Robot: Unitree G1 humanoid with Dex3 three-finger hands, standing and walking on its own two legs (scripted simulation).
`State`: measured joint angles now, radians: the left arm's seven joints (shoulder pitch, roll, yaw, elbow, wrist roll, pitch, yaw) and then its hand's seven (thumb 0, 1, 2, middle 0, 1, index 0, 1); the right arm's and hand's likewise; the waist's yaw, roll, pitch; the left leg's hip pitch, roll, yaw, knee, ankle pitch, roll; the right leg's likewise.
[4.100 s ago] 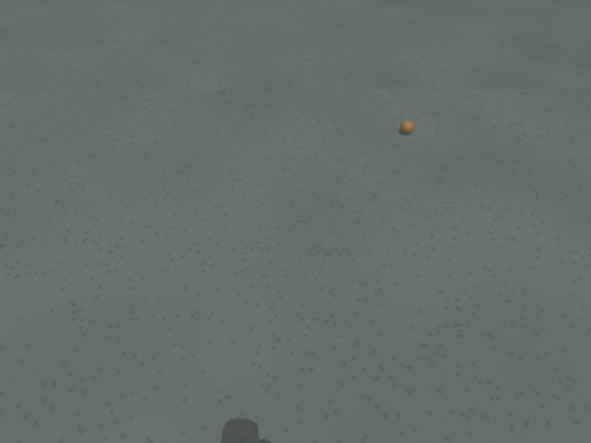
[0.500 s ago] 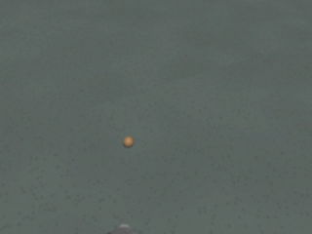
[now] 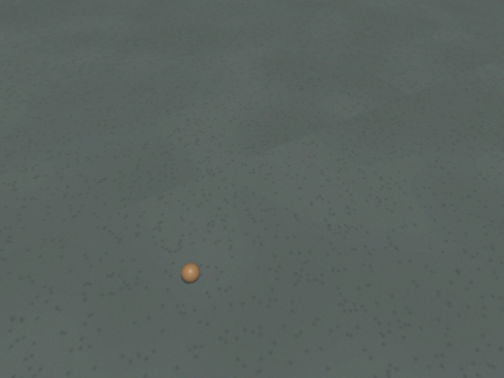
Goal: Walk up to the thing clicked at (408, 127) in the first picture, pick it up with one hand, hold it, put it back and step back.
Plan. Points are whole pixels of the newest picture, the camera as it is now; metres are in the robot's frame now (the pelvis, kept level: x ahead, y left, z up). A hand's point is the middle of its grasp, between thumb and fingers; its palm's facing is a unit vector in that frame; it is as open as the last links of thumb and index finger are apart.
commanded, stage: walk up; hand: left
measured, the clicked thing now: (190, 272) +0.67 +0.26 -0.73
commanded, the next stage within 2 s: none
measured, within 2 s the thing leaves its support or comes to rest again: neither
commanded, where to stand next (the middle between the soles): +0.30 +0.01 m, yaw +0 degrees
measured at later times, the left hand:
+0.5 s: hand (81, 374) +0.19 +0.31 -0.15, palm faces -0.01 -0.92 -0.39, open 7.4 cm
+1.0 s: hand (118, 299) +0.32 +0.28 -0.15, palm faces -0.05 -0.92 -0.38, open 7.4 cm
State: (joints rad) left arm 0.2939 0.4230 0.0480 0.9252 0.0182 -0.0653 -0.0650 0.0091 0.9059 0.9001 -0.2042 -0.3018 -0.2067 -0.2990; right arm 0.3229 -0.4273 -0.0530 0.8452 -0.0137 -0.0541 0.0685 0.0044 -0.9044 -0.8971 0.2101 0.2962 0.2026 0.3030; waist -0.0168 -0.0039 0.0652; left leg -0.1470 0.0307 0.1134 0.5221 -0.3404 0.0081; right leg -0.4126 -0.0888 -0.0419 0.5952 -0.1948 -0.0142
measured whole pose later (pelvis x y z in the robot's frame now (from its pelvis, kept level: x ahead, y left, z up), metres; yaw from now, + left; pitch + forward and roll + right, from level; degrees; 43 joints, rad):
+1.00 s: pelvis +0.22 +0.02 -0.01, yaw -1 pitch -2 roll +1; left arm 0.11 0.36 -0.01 1.00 0.00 -0.03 0.00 0.01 0.90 0.90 -0.21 -0.30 -0.21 -0.30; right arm 0.13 -0.37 0.00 1.01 0.01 0.00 0.02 0.00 -0.91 -0.90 0.21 0.30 0.20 0.30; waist 0.01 0.01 0.11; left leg -0.27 0.03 0.06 0.63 -0.31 -0.01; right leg -0.35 -0.04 -0.02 0.64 -0.25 0.00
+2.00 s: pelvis +0.22 +0.03 +0.01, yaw +0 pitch -2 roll +0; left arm 0.05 0.34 0.02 1.12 0.00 -0.01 0.00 0.01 0.90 0.90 -0.21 -0.30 -0.21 -0.30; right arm 0.05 -0.38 -0.03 1.13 0.00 0.03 0.02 0.00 -0.91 -0.90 0.21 0.30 0.20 0.30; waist 0.01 0.01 0.11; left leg -0.18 0.02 0.04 0.42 -0.20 -0.01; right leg -0.24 -0.04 -0.04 0.40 -0.13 0.01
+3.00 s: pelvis +0.22 +0.03 -0.01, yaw +0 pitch -2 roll +0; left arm 0.09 0.38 0.03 0.82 0.02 0.00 0.04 0.01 0.90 0.90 -0.21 -0.30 -0.21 -0.30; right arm 0.17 -0.41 -0.06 0.82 -0.01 0.05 0.00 0.00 -0.91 -0.90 0.21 0.30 0.20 0.30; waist 0.01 0.04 0.19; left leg -0.45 -0.01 -0.05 0.92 -0.45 0.00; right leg -0.37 -0.08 -0.03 0.72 -0.33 0.01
